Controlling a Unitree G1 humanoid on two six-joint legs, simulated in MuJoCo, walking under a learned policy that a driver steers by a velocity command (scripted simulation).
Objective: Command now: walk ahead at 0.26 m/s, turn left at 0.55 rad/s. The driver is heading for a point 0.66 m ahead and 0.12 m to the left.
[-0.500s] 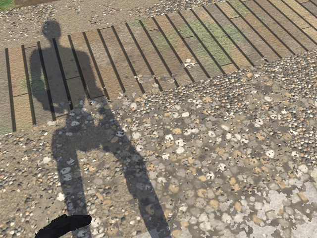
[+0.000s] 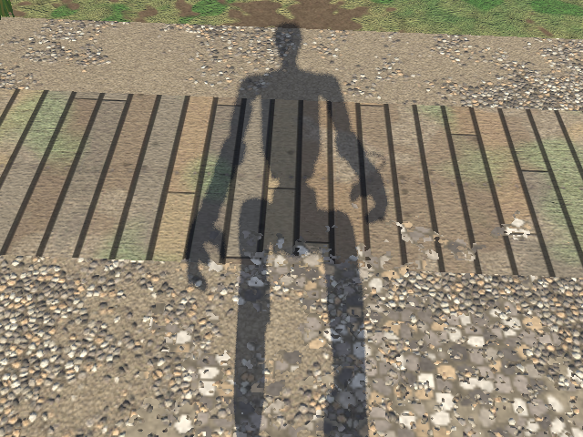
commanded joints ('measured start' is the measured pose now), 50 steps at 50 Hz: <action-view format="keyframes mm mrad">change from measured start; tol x32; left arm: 1 -52 217 49 -73 -23 20 18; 50 -222 172 27 -357 -34 -23 -39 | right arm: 1 100 -122 -42 -69 3 -10 16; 50 338 -207 -43 -117 -15 -26 -49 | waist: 1 -106 -111 -61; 5 -109 143 -534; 28 -32 131 -178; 31 -76 -335 -124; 50 -148 156 54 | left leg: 1 191 -106 83 -54 -98 47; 4 913 221 -490 -63 843 307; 8 553 164 -433 -319 224 252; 23 386 40 -484 -320 -152 162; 28 399 17 -486 -198 73 114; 31 78 -231 -202 221 -644 -49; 35 44 -179 -227 518 -495 -131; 45 472 -133 6 -306 -236 -25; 50 744 284 -612 -489 -554 233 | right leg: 1 -20 -259 56 240 1058 -104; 3 -275 -151 46 723 573 1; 4 -636 25 146 1086 -364 62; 26 -503 19 382 365 50 47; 31 -219 -399 800 20 644 -288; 45 -347 -193 554 -21 -75 -198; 50 -958 -59 341 688 -155 -39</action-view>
